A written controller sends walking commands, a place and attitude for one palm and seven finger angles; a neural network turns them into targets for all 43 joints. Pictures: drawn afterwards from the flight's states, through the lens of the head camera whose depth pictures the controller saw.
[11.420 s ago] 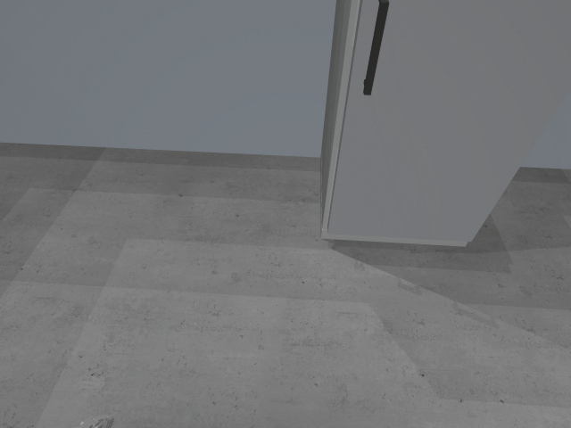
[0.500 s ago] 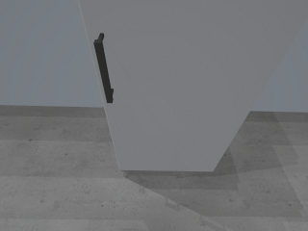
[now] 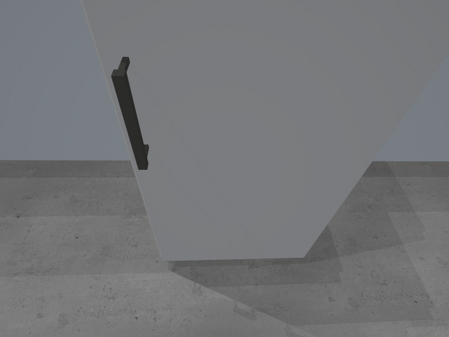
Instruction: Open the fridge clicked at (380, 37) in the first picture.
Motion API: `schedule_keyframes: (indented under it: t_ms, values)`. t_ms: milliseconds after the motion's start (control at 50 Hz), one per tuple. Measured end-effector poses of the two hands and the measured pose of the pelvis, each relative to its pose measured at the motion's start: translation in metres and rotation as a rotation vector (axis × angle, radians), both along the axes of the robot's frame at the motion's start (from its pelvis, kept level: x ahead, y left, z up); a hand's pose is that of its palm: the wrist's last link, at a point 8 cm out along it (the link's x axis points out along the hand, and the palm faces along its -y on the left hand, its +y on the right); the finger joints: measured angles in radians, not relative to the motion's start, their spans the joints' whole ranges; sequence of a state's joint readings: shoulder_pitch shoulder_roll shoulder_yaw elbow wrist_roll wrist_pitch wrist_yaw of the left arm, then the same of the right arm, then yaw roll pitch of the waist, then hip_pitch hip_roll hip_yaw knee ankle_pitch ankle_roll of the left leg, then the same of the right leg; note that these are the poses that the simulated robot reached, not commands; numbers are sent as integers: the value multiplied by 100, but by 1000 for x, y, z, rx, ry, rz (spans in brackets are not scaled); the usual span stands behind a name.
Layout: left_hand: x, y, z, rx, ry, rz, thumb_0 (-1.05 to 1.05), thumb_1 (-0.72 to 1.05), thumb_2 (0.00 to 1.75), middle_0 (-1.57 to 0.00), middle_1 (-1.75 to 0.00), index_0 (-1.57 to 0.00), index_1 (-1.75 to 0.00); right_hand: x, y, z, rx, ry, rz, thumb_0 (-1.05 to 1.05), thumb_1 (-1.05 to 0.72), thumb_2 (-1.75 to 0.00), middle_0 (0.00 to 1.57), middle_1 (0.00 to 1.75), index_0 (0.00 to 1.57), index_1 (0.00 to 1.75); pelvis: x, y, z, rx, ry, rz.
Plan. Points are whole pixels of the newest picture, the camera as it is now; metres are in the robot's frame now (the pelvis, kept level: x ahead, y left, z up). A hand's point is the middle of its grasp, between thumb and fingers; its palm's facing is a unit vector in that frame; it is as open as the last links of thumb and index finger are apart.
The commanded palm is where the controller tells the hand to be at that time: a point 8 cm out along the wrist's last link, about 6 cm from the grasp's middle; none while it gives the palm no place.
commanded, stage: come to a stop and stand still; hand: left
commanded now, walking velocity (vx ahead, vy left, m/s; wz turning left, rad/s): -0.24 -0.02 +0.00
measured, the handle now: (135, 120) +0.47 +0.20 +0.12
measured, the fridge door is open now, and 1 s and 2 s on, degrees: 0 0 0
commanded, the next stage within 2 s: look again from close up in 1.84 s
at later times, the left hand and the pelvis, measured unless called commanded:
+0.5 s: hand out of the picture +0.04 +0.20 -0.18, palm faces +0.12 -0.97 -0.19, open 7.3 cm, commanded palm none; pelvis +0.00 +0.01 +0.00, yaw +3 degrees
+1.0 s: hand out of the picture -0.07 +0.14 -0.17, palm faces +0.10 -0.99 -0.13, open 7.4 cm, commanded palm none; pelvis -0.03 -0.01 +0.01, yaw +4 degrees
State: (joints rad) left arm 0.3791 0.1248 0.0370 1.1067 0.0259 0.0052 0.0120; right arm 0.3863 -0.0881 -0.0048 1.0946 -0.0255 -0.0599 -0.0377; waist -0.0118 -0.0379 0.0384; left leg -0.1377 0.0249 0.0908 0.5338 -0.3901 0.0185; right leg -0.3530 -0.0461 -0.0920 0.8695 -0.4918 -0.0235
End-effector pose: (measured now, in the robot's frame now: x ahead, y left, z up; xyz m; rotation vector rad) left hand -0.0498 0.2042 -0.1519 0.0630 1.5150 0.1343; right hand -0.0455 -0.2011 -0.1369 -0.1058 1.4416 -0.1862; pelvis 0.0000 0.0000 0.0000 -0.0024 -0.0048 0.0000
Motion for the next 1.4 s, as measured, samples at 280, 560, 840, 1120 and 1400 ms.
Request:
schedule_keyframes:
  t_ms: [280, 560, 840, 1120, 1400]
  values:
    - [104, 25, 6, 114, -250, 35, 1, 93, 90, -20, -30, -20, -30, 63, -11, -10, -2, 36, 67, 0, -91, -90, 20, 30, 20, 30, 16, -2, -3, 4, -4, 94]
    - [63, 36, 9, 94, -195, 36, 0, 93, 90, -20, -30, -20, -30, 125, -6, 7, -29, -222, 144, 0, -92, -90, 20, 30, 20, 30, -2, 10, 3, 18, -3, 57]
    - [-3, -1, 13, 35, -101, 29, 0, 91, 90, -20, -30, -20, -30, 62, -26, 6, -21, -120, 112, -1, -94, -90, 20, 30, 20, 30, -22, -2, 11, 7, -30, 58]
    - [-33, -18, 11, 6, -44, 44, 0, 91, 90, -20, -30, -20, -30, -30, -4, 3, 42, 81, 51, 0, -92, -90, 20, 30, 20, 30, -33, -6, 11, 2, -26, 63]
    - [-29, -4, 7, 36, -92, 18, 0, 91, 90, -20, -30, -20, -30, -5, 8, -8, 54, -48, 68, 0, -91, -90, 20, 30, 20, 30, -42, 5, 3, -11, -34, 72]
